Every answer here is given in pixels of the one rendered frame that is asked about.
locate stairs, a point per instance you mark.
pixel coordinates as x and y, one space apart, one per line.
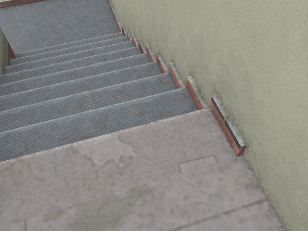
79 90

